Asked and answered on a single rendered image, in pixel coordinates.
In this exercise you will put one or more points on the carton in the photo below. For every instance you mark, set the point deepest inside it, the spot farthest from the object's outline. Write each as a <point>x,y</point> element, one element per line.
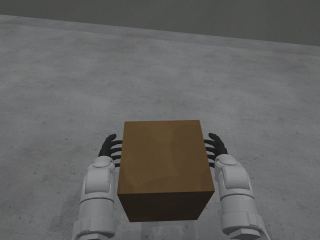
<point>164,172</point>

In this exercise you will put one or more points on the robot right forearm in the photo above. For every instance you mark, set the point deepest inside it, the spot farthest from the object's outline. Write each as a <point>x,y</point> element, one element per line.
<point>240,219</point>

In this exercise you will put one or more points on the robot right hand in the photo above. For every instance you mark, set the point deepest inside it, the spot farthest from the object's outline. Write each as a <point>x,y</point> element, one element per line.
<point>218,150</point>

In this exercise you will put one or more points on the robot left hand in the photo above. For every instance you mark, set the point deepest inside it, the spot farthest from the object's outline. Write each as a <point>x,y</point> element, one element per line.
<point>107,151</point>

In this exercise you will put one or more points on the robot left forearm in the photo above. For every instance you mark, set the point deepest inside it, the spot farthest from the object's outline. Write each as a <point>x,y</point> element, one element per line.
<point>96,211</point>

